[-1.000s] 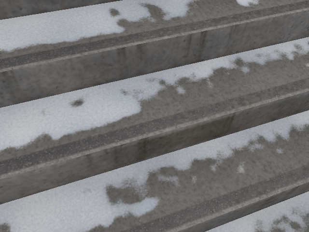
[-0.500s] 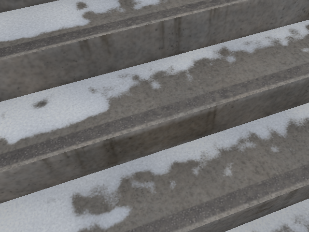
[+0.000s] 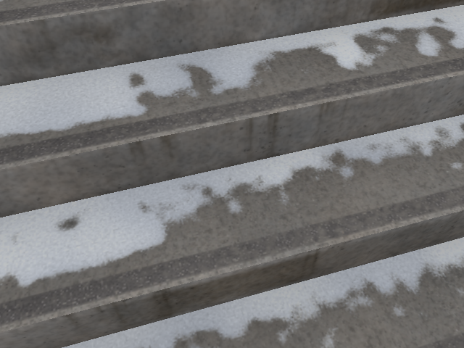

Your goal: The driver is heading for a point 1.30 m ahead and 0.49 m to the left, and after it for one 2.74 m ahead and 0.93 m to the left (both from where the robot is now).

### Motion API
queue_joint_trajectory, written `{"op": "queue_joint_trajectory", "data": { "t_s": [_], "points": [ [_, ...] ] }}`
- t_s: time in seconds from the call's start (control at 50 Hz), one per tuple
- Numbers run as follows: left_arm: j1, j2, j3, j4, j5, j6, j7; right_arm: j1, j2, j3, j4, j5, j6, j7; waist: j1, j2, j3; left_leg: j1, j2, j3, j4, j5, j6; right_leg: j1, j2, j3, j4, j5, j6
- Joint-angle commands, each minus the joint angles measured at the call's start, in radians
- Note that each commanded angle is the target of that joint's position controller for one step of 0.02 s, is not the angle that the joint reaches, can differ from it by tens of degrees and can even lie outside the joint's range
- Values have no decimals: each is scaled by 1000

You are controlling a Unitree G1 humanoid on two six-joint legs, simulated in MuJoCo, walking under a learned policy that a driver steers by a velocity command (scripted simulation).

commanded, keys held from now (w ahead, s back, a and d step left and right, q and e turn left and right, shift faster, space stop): no key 0.24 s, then w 0.20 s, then w+q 0.56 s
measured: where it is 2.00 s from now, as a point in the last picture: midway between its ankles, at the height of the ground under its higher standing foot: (210, 200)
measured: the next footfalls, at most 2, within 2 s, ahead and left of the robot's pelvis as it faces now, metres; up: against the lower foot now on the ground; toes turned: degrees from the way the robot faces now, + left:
right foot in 0.04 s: +0.15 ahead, -0.10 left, +0.00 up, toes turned -3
left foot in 0.36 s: +0.06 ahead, +0.08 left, +0.00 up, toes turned -4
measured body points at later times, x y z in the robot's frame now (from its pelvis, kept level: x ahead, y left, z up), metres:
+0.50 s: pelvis +0.08 -0.02 +0.01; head +0.07 -0.02 +0.46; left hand +0.12 +0.22 -0.14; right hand +0.00 -0.25 -0.14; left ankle +0.02 +0.08 -0.73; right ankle +0.05 -0.10 -0.64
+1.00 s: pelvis +0.30 -0.12 +0.11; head +0.31 -0.13 +0.56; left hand +0.38 +0.14 -0.01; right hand +0.47 -0.36 +0.00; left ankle +0.22 +0.00 -0.38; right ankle +0.38 -0.22 -0.57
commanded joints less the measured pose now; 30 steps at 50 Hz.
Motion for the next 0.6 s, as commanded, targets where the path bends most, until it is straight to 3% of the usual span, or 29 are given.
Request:
{"op": "queue_joint_trajectory", "data": {
  "t_s": [0.02,0.04,0.06,0.08,0.1,0.12,0.14,0.16,0.18,0.2,0.26,0.3,0.34,0.36,0.38,0.4,0.42,0.44,0.46,0.48,0.52,0.56,0.58,0.6],
  "points": [
    [453,64,40,139,19,-18,13,-165,-120,-35,-98,28,-26,38,197,20,-185,-13,90,-27,194,903,27,565,54,-95,-517,359,-47],
    [392,43,32,152,31,-32,10,-175,-98,-31,-95,31,-8,51,186,-63,-94,-108,-1,-18,464,386,3,557,21,-45,-604,445,-80],
    [305,48,10,149,24,-47,-1,-56,8,-9,-97,17,17,65,22,-157,-76,-318,-68,-95,683,-93,-53,592,-170,236,-469,976,-127],
    [222,9,-19,123,30,-55,-10,153,47,-8,-50,4,48,73,-91,-80,-125,-215,-30,-236,712,-30,-72,451,-294,366,-536,876,-197],
    [91,0,-25,86,18,-46,-13,204,29,-9,-34,-20,76,75,-130,-84,-94,-153,6,-189,676,-32,-93,277,-296,402,-650,285,-213],
    [13,2,-30,66,17,-37,-13,186,7,-16,-42,-39,94,70,-132,-84,-62,-118,8,-162,660,-60,-94,176,-266,405,-736,-172,-194],
    [11,29,-25,72,16,-43,-4,126,-27,-22,-52,-40,110,57,-109,-90,4,-129,-1,-155,648,-58,-95,100,-249,407,-787,-379,-175],
    [35,56,-22,85,14,-44,7,107,-48,-25,-55,-39,126,47,-94,-105,32,-121,4,-147,591,-55,-91,75,-221,361,-804,-448,-151],
    [67,68,-17,111,15,-40,12,113,-44,-21,-50,-31,138,39,-90,-134,41,-93,7,-119,519,-65,-82,65,-195,309,-803,-453,-130],
    [110,66,-16,135,16,-44,13,93,-37,-14,-42,-18,138,30,-66,-117,48,-104,10,-111,439,-59,-73,114,-189,293,-786,-428,-128],
    [217,63,-7,190,18,-33,16,59,0,6,-22,0,113,22,-7,-144,12,-89,-3,-68,108,-101,-32,289,-174,269,-738,-393,-114],
    [245,59,10,221,-2,-18,14,87,9,12,0,-11,94,19,-5,-142,-11,-45,-29,-36,-42,-48,9,323,-179,296,-719,-535,-126],
    [254,107,48,228,-18,-7,2,117,3,11,10,-28,78,21,-4,-122,11,-46,-42,-37,-110,-69,56,306,-171,315,-697,-661,-133],
    [224,111,59,219,-22,-5,-5,157,4,14,21,-34,72,18,-21,-107,17,-21,-12,-78,-142,-117,90,257,-164,317,-655,-685,-132],
    [163,75,53,191,-23,-1,-12,186,-27,10,26,-24,67,19,-39,-45,40,-11,33,-178,-214,-217,127,179,-109,250,-605,-635,-109],
    [85,44,43,159,-27,-12,-18,215,-56,5,30,-18,63,18,-68,70,68,-12,110,-332,-318,-407,162,88,-38,132,-459,-539,-87],
    [14,5,33,132,-24,-30,-26,251,-81,-2,42,-11,53,14,-92,211,93,44,217,-514,-453,-489,205,-12,38,-5,-214,-330,-64],
    [-10,15,36,127,0,-39,-33,254,-96,-16,55,-14,43,13,-113,236,114,52,304,-630,-522,-455,268,-92,30,-22,67,-267,-45],
    [-23,53,49,120,22,-47,-41,243,-106,-23,66,-16,37,12,-94,146,114,60,294,-635,-514,-388,296,-188,18,1,304,-297,-26],
    [-29,56,53,109,32,-63,-51,261,-129,-30,84,-19,23,15,-87,138,88,105,275,-626,-474,-285,314,-281,9,23,556,-322,-31],
    [-106,6,36,47,43,-92,-66,298,-90,-24,118,-13,-10,12,-82,58,59,160,236,-580,-416,-138,315,-461,-9,58,881,-268,-35],
    [-209,-28,14,-38,50,-105,-61,364,-61,-20,148,-18,-34,15,-108,64,51,281,249,-588,-373,21,315,-707,-17,75,1140,-340,-39],
    [-269,-38,0,-84,58,-104,-59,391,-49,-18,162,-23,-41,15,-122,40,49,322,255,-577,-352,78,294,-803,-34,94,1184,-404,-47],
    [-372,-66,-23,-149,63,-104,-58,417,-39,-16,173,-30,-42,4,-148,37,83,317,263,-574,-342,172,287,-911,-44,111,1249,-517,-48]
  ]
}}
Keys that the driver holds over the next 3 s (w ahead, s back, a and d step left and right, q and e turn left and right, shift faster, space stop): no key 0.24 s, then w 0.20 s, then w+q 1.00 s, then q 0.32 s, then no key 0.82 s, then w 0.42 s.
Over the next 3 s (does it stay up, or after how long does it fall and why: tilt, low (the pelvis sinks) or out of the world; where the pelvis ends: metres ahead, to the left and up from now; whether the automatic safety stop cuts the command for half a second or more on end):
stays up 0.92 0.23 0.50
